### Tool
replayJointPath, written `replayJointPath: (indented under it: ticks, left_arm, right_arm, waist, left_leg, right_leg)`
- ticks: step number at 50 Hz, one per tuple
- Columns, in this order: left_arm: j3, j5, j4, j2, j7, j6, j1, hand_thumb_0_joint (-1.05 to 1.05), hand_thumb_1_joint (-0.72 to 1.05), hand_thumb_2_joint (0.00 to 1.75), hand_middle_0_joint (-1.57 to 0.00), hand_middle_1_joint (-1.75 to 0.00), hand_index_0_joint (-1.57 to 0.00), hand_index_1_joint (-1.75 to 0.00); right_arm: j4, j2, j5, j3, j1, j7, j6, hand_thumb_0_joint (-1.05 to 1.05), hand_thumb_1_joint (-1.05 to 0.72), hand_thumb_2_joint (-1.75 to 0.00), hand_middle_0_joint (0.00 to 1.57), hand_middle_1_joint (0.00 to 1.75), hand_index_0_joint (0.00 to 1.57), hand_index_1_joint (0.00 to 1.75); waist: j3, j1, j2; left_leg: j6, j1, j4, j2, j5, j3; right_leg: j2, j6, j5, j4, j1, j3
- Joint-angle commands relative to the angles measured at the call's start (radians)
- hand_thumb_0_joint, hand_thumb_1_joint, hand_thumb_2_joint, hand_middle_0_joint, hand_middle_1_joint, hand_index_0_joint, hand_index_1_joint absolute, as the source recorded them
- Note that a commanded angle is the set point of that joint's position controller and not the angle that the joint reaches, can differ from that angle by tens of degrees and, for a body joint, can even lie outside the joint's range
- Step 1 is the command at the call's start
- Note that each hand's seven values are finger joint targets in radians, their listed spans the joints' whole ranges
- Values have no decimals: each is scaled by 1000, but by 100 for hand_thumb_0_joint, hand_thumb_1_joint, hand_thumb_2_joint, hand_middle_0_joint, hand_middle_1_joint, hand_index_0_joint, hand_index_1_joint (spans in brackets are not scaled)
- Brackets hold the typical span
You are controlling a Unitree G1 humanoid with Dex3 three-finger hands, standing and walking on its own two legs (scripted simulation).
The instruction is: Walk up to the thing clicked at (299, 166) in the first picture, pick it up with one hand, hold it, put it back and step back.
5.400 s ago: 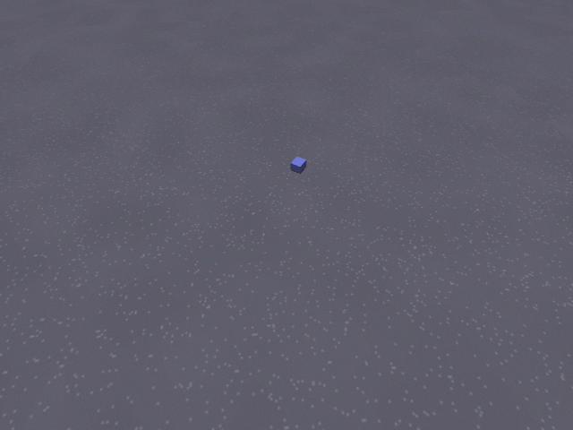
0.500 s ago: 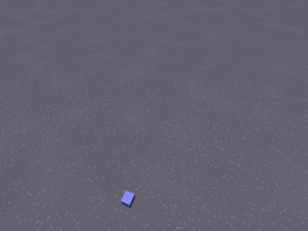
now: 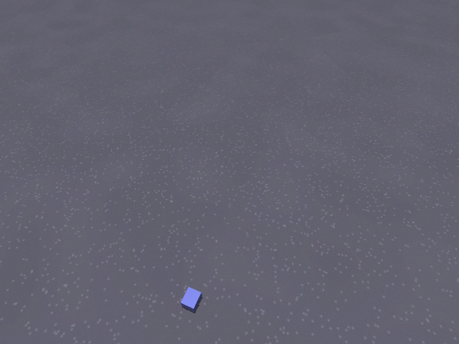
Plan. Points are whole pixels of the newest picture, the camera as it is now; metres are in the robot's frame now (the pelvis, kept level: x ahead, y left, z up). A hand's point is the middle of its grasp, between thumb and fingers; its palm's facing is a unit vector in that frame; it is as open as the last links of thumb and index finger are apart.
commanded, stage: walk up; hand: left
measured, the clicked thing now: (191, 299) +0.44 +0.18 -0.76
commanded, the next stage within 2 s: stand in 0.42 s
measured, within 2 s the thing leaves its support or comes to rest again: neither
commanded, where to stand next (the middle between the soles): +0.04 +0.00 m, yaw +0 degrees
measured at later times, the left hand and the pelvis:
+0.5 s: hand out of the picture +0.09 +0.25 -0.16, palm faces -0.01 -0.94 -0.33, open 7.4 cm; pelvis +0.00 +0.00 +0.00, yaw +0 degrees
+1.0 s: hand out of the picture +0.08 +0.25 -0.15, palm faces -0.01 -0.94 -0.34, open 7.4 cm; pelvis +0.01 -0.01 +0.00, yaw +0 degrees
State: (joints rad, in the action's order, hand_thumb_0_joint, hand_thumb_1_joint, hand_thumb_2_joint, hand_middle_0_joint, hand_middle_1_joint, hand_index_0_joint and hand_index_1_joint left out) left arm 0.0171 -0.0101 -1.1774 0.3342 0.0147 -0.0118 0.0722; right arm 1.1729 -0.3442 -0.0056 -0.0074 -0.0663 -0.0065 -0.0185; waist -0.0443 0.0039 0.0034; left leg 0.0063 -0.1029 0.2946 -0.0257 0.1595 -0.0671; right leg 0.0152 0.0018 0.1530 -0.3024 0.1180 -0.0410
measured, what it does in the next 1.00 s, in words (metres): stands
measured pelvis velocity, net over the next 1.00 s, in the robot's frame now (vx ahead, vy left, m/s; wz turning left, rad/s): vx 0.01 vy -0.01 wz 0.01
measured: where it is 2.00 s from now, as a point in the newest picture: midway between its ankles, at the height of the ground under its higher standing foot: outside the picture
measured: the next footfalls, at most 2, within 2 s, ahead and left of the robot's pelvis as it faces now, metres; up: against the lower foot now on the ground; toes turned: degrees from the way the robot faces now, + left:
none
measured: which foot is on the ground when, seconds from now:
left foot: down 0.00-1.00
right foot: down 0.00-1.00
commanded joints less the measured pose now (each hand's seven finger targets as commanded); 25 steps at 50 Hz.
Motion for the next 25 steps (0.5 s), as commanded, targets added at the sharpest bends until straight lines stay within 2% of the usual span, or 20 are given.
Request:
replayJointPath:
  ticks: [1, 15, 20, 21, 25]
  left_arm:
    - [32, 0, 60, 212, -19, -16, -51, 0, 90, 90, -20, -30, -20, -30]
    - [37, -1, 76, 211, -18, -13, -55, 0, 90, 90, -20, -30, -20, -30]
    - [36, -2, 77, 210, -18, -13, -49, 0, 90, 90, -20, -30, -20, -30]
    - [29, 2, 82, 216, -21, -16, -43, 0, 90, 90, -20, -30, -20, -30]
    - [25, 2, 90, 217, -23, -21, -44, 0, 90, 90, -20, -30, -20, -30]
  right_arm:
    - [-64, -208, -3, -35, 50, 13, -16, 0, -90, -90, 20, 30, 20, 30]
    - [-71, -209, -4, -34, 31, 14, -17, 0, -90, -90, 20, 30, 20, 30]
    - [-72, -211, -3, -37, 26, 14, -15, 0, -90, -90, 20, 30, 20, 30]
    - [-75, -199, -6, -32, 29, 13, -13, 0, -90, -90, 20, 30, 20, 30]
    - [-74, -213, -7, -35, 20, 13, -13, 0, -90, -90, 20, 30, 20, 30]
  waist:
    - [84, -6, -9]
    - [86, -7, -4]
    - [75, -9, 4]
    - [74, -9, 11]
    - [104, -14, -8]
  left_leg:
    - [-16, 18, -42, -120, -104, 99]
    - [-17, 13, -42, -119, -95, 100]
    - [-19, 21, -45, -117, -75, 102]
    - [-12, 13, -53, -127, -83, 111]
    - [-17, 41, -36, -131, -126, 106]
  right_leg:
    - [124, -6, -136, 50, -15, 106]
    - [121, -11, -131, 45, -26, 109]
    - [116, -12, -106, 50, -14, 109]
    - [125, -14, -79, 52, -12, 104]
    - [133, -18, -131, 48, -21, 110]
